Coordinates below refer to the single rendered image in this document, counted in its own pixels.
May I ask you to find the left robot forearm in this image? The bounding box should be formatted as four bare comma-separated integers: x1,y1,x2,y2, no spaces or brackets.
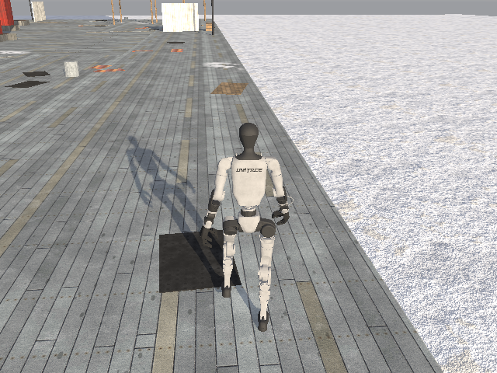
203,189,220,228

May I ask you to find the right robot hand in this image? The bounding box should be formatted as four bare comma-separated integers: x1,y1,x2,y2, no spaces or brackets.
272,210,290,225

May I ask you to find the right robot thigh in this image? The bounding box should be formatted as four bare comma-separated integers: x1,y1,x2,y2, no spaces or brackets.
258,218,276,281

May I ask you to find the left robot shin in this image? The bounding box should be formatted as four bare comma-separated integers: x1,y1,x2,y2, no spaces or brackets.
223,243,233,288

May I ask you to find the right robot upper arm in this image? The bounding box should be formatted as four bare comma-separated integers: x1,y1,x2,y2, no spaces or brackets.
265,156,285,197

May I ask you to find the right robot forearm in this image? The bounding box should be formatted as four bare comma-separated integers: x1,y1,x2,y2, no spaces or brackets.
276,186,289,214

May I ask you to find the left robot hand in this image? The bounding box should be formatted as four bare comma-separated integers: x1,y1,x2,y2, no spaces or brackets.
200,226,218,248

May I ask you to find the left robot upper arm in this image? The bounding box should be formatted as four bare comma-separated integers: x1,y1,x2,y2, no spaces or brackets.
213,157,233,201

